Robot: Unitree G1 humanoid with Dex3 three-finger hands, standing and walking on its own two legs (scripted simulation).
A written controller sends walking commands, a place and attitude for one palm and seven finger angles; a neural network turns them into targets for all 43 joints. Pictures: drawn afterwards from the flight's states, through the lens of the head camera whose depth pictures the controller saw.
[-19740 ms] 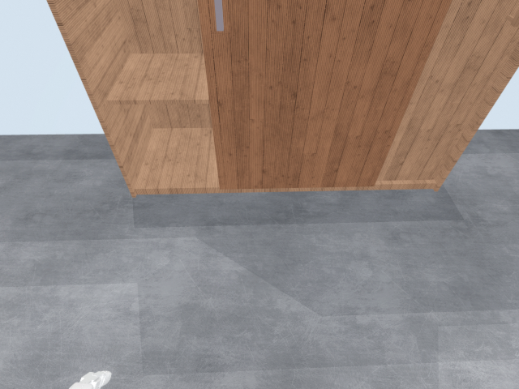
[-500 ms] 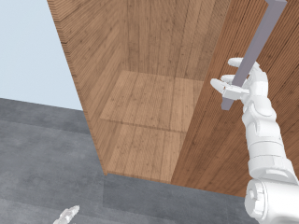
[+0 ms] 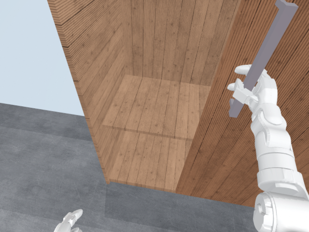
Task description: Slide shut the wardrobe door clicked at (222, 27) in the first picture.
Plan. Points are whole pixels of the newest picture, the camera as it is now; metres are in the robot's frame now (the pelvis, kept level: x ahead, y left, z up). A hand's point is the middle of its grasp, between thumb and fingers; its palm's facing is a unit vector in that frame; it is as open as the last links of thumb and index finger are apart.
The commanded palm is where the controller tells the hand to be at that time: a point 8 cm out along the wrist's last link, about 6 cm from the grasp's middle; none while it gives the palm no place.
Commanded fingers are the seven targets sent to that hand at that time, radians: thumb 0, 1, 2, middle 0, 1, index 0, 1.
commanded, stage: grip the handle and tug to test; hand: right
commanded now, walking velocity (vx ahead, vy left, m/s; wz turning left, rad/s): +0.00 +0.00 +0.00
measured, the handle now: (252, 67) +0.47 -0.19 +0.23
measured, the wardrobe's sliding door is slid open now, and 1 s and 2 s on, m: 0.44 0.44 0.39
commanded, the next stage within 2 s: tug the door sideways, standing still in 0.48 s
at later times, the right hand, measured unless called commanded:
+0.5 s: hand (238, 92) +0.43 -0.16 +0.19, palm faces +0.09 +1.00 +0.01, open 5.4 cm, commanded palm +0.38 -0.21 +0.19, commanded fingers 0.00 -0.90 -0.90 0.45 1.40 0.45 1.40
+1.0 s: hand (236, 91) +0.43 -0.15 +0.19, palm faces +0.17 +0.99 -0.02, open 5.5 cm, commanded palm +0.40 -0.16 +0.19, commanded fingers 0.00 -0.90 -0.90 0.45 1.40 0.45 1.40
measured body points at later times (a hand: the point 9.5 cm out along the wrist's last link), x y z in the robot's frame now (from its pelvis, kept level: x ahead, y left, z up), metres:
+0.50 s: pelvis +0.02 +0.00 +0.00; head +0.01 +0.01 +0.45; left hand +0.15 +0.25 -0.10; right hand +0.42 -0.21 +0.19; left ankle -0.03 +0.11 -0.74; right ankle +0.00 -0.12 -0.74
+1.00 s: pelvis +0.01 -0.01 +0.00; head +0.01 +0.01 +0.45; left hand +0.17 +0.22 -0.11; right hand +0.41 -0.20 +0.19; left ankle -0.03 +0.11 -0.74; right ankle +0.00 -0.12 -0.74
